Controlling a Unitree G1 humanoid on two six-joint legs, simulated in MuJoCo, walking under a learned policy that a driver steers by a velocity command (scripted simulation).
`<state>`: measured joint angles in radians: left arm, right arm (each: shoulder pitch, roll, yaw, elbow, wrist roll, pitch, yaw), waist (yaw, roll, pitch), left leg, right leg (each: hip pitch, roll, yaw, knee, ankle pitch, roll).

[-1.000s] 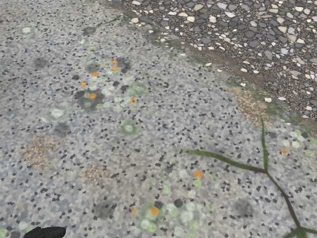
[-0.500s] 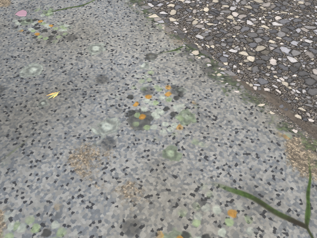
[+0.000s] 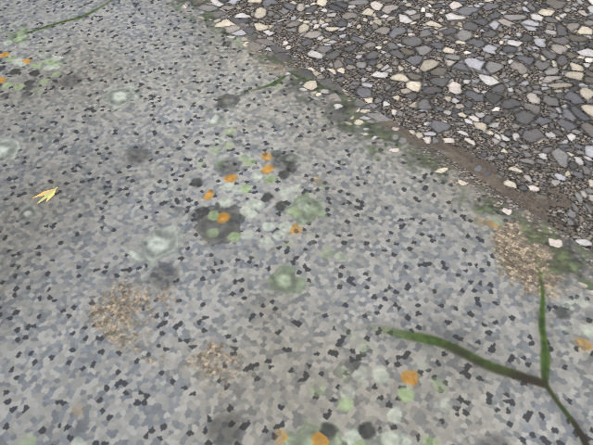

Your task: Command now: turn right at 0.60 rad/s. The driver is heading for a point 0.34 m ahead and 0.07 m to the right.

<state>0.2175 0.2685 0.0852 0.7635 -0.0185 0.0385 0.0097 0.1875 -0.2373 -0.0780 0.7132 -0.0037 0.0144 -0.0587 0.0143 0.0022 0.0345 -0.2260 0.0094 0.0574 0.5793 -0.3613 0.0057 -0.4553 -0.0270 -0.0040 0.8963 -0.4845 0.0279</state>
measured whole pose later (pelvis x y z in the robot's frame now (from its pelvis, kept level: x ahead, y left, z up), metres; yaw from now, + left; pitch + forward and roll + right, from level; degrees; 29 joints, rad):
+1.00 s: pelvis +0.06 -0.06 +0.01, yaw -9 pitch +2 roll -1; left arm 0.13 0.29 0.09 0.62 -0.02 0.00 0.01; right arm 0.18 -0.33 -0.11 0.66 0.04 0.06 -0.04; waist -0.02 0.02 0.05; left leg -0.36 -0.08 -0.32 0.51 -0.19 -0.05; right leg -0.30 0.10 0.11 0.54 -0.34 0.05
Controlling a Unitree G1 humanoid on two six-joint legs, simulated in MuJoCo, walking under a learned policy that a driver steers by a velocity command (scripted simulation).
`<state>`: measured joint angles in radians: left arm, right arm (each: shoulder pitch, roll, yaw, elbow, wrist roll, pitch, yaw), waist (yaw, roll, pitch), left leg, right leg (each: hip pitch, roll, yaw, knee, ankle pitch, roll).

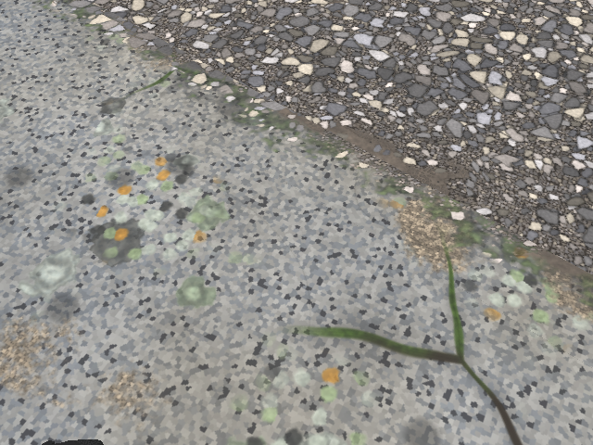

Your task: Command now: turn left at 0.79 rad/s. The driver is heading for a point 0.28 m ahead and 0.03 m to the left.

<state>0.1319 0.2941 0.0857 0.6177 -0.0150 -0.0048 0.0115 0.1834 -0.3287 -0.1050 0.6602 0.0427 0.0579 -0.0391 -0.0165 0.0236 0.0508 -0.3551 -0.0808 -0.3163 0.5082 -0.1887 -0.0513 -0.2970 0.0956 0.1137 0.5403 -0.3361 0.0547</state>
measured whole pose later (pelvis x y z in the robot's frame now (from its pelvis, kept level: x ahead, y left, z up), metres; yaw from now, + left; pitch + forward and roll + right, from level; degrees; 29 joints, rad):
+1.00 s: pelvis +0.17 +0.13 +0.00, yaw +28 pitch +0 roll +2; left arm 0.18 0.26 0.03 0.77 0.02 0.02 0.04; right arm 0.16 -0.24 -0.02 0.78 -0.02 -0.02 0.01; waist 0.00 -0.02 0.01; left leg -0.27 -0.08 0.03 0.48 -0.22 0.06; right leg -0.29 -0.08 0.05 0.53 -0.25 0.05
